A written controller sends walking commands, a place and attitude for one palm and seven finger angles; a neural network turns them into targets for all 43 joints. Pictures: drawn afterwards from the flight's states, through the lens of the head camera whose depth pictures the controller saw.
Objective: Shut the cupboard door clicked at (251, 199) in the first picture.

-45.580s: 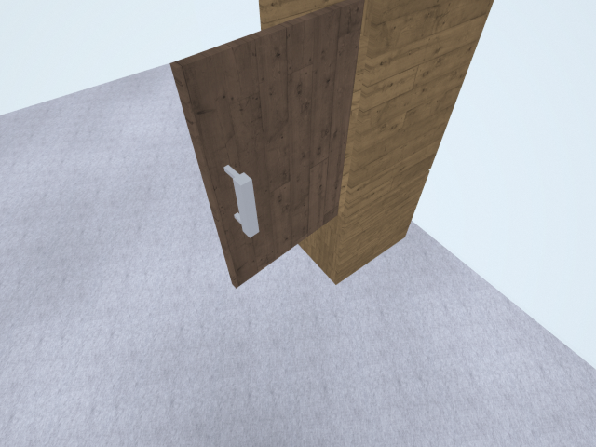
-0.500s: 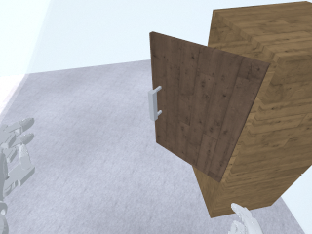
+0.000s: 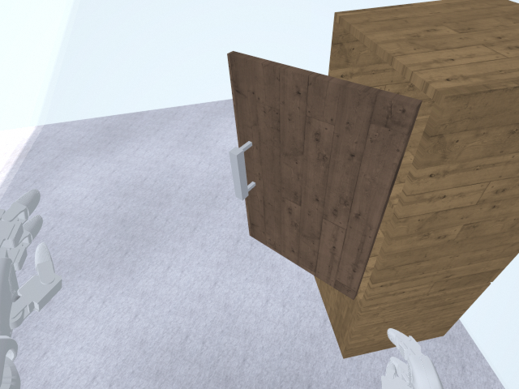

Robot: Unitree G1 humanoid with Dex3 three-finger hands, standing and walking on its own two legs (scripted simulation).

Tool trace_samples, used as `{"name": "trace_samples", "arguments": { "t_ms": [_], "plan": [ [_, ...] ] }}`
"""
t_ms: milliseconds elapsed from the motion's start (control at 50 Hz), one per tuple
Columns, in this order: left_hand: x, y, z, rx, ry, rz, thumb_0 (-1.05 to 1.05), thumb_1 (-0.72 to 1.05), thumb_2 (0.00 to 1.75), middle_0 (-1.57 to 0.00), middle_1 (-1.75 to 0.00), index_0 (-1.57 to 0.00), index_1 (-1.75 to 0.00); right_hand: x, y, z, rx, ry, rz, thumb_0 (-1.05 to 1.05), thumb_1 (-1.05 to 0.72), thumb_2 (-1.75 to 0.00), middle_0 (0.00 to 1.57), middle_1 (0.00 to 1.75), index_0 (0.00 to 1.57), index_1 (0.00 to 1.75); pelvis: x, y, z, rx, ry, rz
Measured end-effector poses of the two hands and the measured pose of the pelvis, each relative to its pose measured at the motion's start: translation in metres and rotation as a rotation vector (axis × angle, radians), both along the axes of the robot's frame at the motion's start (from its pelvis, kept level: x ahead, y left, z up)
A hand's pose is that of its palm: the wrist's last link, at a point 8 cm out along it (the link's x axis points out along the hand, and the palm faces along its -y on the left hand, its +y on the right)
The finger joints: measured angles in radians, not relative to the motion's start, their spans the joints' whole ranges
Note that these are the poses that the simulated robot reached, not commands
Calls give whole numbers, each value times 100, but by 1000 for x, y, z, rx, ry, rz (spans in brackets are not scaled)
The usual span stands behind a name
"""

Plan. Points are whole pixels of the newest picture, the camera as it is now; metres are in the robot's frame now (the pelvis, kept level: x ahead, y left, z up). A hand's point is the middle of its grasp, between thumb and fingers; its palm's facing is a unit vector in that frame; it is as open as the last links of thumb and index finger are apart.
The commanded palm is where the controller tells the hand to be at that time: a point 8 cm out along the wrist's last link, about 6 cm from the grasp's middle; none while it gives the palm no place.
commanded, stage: step back with the hand held close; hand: left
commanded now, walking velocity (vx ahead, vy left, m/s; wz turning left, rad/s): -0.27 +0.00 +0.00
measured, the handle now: (244, 170) +0.62 +0.12 -0.03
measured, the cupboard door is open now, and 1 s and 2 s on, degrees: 40 40 40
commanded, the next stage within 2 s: stop stepping back and stand still in 1.24 s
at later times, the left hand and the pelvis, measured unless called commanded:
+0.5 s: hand (23, 295) +0.17 +0.29 +0.16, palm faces +0.34 -0.79 -0.52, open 7.4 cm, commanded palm +0.11 +0.33 +0.17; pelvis -0.04 +0.03 -0.01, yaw -2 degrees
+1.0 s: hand out of the picture +0.06 +0.28 +0.16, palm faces +0.38 -0.78 -0.50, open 7.4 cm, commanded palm +0.00 +0.33 +0.17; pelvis -0.14 +0.03 -0.02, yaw +1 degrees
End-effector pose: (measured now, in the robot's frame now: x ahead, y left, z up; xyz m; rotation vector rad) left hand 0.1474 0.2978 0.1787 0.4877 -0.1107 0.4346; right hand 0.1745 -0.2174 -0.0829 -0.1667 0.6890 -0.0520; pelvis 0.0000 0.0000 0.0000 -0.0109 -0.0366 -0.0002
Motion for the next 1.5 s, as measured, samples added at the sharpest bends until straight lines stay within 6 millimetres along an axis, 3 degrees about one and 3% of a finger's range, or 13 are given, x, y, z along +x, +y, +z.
{"name": "trace_samples", "arguments": {
  "t_ms": [220, 400, 660, 800, 1020, 1120, 1220, 1340, 1500],
  "plan": [
    [14, 5, -14, 42, 35, -54, 1, 89, 90, -21, -31, -21, -30, -13, -22, -8, -68, 103, -102, 2, -90, -90, 20, 30, 20, 30, -1, 8, -6, -8, 69, -9],
    [6, 20, 0, 116, -8, -135, 1, 89, 90, -22, -31, -21, -30, -33, -11, 7, -99, 72, -152, 2, -90, -90, 20, 30, 20, 30, -22, 25, -9, -6, 71, -33],
    [-60, 52, -8, 113, -83, -60, 1, 89, 90, -22, -31, -21, -30, -87, 20, 2, -127, 66, -81, 2, -90, -90, 20, 30, 20, 30, -70, 43, -16, -29, 49, -1],
    [-89, 54, -9, 107, -135, -29, 1, 89, 90, -21, -31, -21, -30, -111, 28, -4, -129, 92, -29, 2, -90, -90, 20, 30, 20, 30, -96, 40, -18, -37, 71, 14],
    [-131, 24, 3, 173, -145, -147, 1, 89, 90, -22, -31, -21, -30, -144, 13, 4, -115, 25, -35, 2, -90, -90, 20, 30, 20, 30, -144, 24, -19, -44, 62, 15],
    [-160, 28, 5, 169, -161, -88, 1, 89, 90, -22, -31, -21, -30, -166, -1, 6, -133, 42, -46, 2, -90, -90, 20, 30, 20, 30, -158, 20, -17, -30, 62, 34],
    [-178, 40, -8, 73, -187, -22, 1, 89, 90, -22, -31, -21, -30, -196, -5, 7, -178, 113, -73, 2, -90, -90, 20, 30, 20, 30, -168, 28, -13, -8, 70, 41],
    [-187, 59, -19, 78, -167, -44, 1, 89, 90, -22, -31, -21, -30, -220, 14, 3, -200, 119, -80, 2, -90, -90, 20, 30, 20, 30, -201, 42, -18, -22, 74, 52],
    [-219, 50, 4, 155, -177, -110, 1, 89, 90, -21, -31, -21, -30, -247, 47, 1, -92, 49, -46, 2, -90, -90, 20, 30, 20, 30, -226, 42, -17, -31, 120, -18]
  ]
}}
